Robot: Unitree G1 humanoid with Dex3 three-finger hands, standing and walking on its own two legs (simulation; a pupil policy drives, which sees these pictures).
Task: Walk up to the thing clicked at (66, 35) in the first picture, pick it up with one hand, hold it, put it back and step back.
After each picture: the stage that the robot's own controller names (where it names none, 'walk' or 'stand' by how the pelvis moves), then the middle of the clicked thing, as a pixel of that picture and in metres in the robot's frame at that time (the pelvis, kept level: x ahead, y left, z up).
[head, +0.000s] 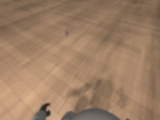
stand; (66, 33) +1.97 +0.67 -0.72
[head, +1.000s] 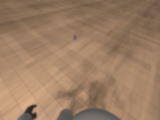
walk; (74, 37) +1.90 +0.33 -0.70
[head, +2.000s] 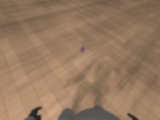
walk; (82, 49) +1.31 +0.12 -0.72
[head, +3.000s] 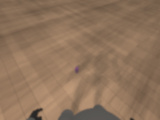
walk; (76, 69) +0.82 +0.15 -0.72
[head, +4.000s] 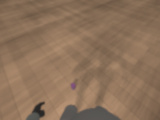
walk; (73, 86) +0.48 +0.20 -0.69
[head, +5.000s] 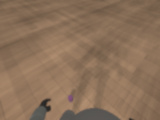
stand; (70, 98) +0.34 +0.19 -0.71
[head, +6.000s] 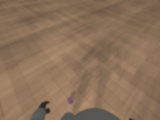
stand; (70, 100) +0.31 +0.19 -0.72
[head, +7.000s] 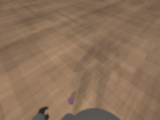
stand; (70, 101) +0.30 +0.19 -0.72
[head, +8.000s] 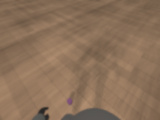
stand; (69, 101) +0.30 +0.21 -0.72
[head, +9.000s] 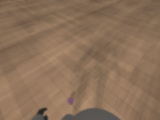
stand; (70, 101) +0.32 +0.20 -0.72
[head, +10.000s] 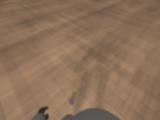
stand; (71, 101) +0.32 +0.19 -0.72
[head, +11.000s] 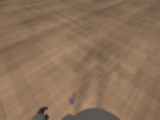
stand; (71, 101) +0.32 +0.18 -0.72
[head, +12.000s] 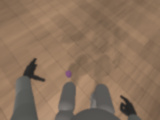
go down; (68, 74) +0.38 +0.17 -0.50
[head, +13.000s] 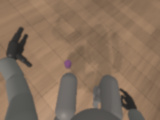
go down; (67, 64) +0.43 +0.16 -0.34
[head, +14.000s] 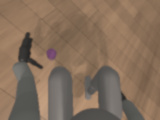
close in; (51, 55) +0.43 +0.19 -0.25
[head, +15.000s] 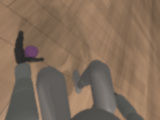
close; (31, 53) +0.42 +0.21 -0.24
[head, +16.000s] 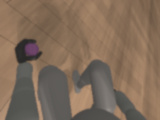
lift; (31, 51) +0.42 +0.21 -0.23
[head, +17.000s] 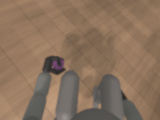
lift; (58, 66) +0.33 +0.22 -0.09
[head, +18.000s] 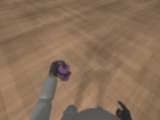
hold; (64, 72) +0.32 +0.17 +0.04
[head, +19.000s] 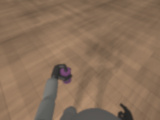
hold; (66, 75) +0.31 +0.17 -0.01
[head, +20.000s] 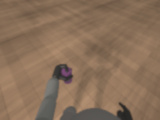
crouch; (67, 75) +0.32 +0.16 -0.01
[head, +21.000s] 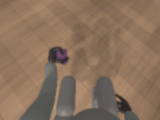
crouch; (62, 57) +0.43 +0.17 -0.10
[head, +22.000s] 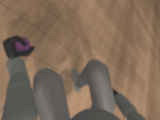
lower; (23, 48) +0.45 +0.23 -0.23
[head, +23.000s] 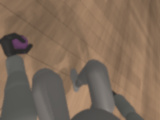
lower; (21, 45) +0.46 +0.24 -0.24
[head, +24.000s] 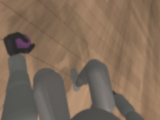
lower; (23, 45) +0.46 +0.23 -0.24
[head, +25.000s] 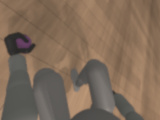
lower; (24, 45) +0.46 +0.23 -0.24
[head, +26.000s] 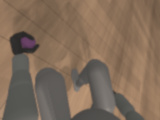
draw back; (28, 45) +0.45 +0.21 -0.25
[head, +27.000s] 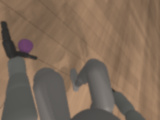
withdraw; (25, 47) +0.44 +0.21 -0.25
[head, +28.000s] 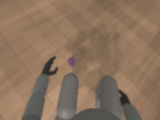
walk; (71, 62) +0.46 +0.15 -0.36
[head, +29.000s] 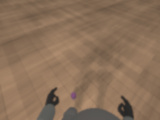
stand; (73, 96) +0.37 +0.15 -0.66
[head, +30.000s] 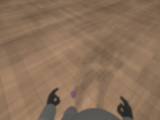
stand; (73, 94) +0.38 +0.16 -0.67
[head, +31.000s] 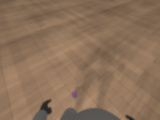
stand; (74, 95) +0.39 +0.15 -0.69
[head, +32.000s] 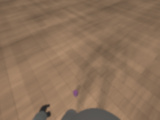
walk; (75, 93) +0.40 +0.16 -0.72
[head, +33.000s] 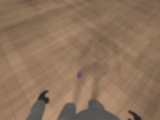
walk; (79, 75) +0.58 +0.08 -0.70
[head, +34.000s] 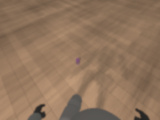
walk; (77, 61) +0.89 +0.24 -0.69
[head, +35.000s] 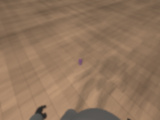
stand; (80, 62) +1.01 +0.16 -0.71
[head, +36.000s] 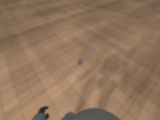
stand; (79, 62) +1.02 +0.18 -0.73
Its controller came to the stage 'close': yes
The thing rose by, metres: 0.71
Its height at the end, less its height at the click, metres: +0.00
